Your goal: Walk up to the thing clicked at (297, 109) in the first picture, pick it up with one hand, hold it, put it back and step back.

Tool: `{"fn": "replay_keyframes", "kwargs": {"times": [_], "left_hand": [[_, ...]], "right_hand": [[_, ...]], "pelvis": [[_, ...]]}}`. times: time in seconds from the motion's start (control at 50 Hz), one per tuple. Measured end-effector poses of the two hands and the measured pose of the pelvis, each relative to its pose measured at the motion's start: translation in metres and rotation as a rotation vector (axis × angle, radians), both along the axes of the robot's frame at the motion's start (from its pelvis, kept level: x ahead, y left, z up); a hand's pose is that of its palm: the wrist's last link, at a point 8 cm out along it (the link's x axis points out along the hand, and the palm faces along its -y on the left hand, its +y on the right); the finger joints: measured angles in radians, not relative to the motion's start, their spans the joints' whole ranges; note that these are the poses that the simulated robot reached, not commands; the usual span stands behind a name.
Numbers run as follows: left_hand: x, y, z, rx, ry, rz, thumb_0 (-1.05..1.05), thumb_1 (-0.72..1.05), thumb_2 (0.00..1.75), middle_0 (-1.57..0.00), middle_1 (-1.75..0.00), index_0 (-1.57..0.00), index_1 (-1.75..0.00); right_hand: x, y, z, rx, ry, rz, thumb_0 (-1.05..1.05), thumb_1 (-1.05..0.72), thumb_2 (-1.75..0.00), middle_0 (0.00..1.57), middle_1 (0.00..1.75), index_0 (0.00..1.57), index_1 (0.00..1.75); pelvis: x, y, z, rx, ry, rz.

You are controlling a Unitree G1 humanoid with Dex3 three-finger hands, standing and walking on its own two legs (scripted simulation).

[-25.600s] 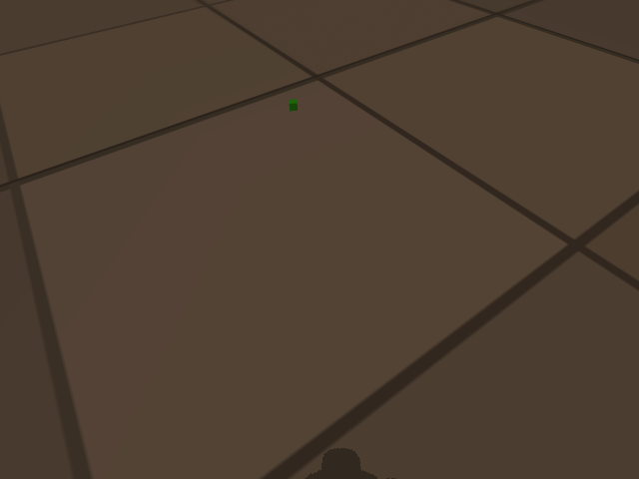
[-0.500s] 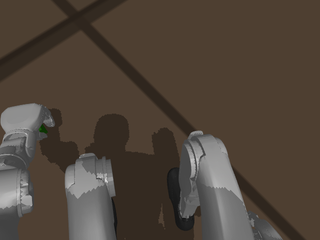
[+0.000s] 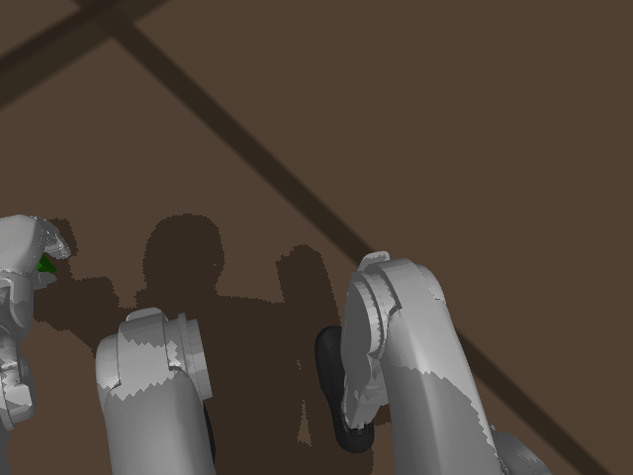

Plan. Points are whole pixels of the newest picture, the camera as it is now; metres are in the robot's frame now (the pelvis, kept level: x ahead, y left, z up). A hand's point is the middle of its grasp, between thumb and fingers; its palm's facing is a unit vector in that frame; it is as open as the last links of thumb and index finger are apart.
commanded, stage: rest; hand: left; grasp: from above
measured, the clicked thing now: (21, 266) +0.41 +0.32 -0.26
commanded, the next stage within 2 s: open in 0.70 s
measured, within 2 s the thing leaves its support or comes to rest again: rests again in 0.14 s
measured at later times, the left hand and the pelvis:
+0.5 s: hand (35, 265) +0.40 +0.29 -0.24, palm faces -0.45 -0.17 -0.88, open 4.3 cm; pelvis +0.00 +0.00 -0.01, yaw -2 degrees
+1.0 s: hand (37, 265) +0.40 +0.29 -0.24, palm faces -0.45 -0.14 -0.88, open 5.4 cm; pelvis -0.01 +0.01 -0.01, yaw -3 degrees
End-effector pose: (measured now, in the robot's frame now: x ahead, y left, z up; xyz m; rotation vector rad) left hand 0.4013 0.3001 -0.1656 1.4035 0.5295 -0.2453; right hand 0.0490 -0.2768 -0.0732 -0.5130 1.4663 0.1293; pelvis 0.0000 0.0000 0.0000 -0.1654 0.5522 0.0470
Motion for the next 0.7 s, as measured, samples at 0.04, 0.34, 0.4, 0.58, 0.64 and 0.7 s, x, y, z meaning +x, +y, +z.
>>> {"fn": "replay_keyframes", "kwargs": {"times": [0.04,0.34,0.4,0.58,0.64,0.7], "left_hand": [[0.000,0.000,-0.003,-0.005,-0.008,0.000,-0.12,0.50,0.12,-0.91,-0.18,-1.26,-0.26],[0.006,-0.003,-0.014,0.004,-0.026,0.001,-0.14,0.53,0.08,-0.91,-0.18,-1.32,-0.26],[0.007,-0.004,-0.014,0.005,-0.022,0.006,-0.14,0.53,0.07,-0.91,-0.18,-1.33,-0.26],[0.007,-0.003,-0.014,0.003,-0.016,0.008,-0.15,0.54,0.06,-0.91,-0.17,-1.33,-0.25],[0.007,-0.003,-0.014,0.006,-0.015,-0.001,-0.15,0.54,0.05,-0.92,-0.17,-1.33,-0.24],[0.007,-0.003,-0.014,0.007,-0.015,-0.004,-0.16,0.54,0.05,-0.92,-0.17,-1.33,-0.23]], "right_hand": [[-0.001,0.000,0.001,-0.004,0.005,0.003,0.00,-0.91,-0.90,0.20,0.30,0.20,0.30],[-0.003,0.005,0.002,0.033,0.004,0.041,0.00,-0.91,-0.90,0.20,0.30,0.20,0.30],[-0.004,0.007,0.001,0.043,0.003,0.047,0.00,-0.91,-0.90,0.20,0.30,0.20,0.30],[-0.008,0.010,0.002,0.052,0.004,0.058,0.00,-0.91,-0.90,0.20,0.30,0.20,0.30],[-0.010,0.011,0.003,0.052,0.005,0.067,0.00,-0.91,-0.90,0.20,0.30,0.20,0.30],[-0.011,0.012,0.004,0.053,0.006,0.079,0.00,-0.91,-0.90,0.20,0.30,0.20,0.30]], "pelvis": [[0.000,0.001,-0.001,-0.004,-0.003,-0.001],[0.001,0.003,-0.007,-0.023,-0.025,-0.011],[0.000,0.003,-0.008,-0.024,-0.031,-0.013],[-0.002,0.003,-0.009,-0.028,-0.047,-0.016],[-0.003,0.003,-0.009,-0.032,-0.052,-0.018],[-0.004,0.004,-0.009,-0.035,-0.056,-0.019]]}}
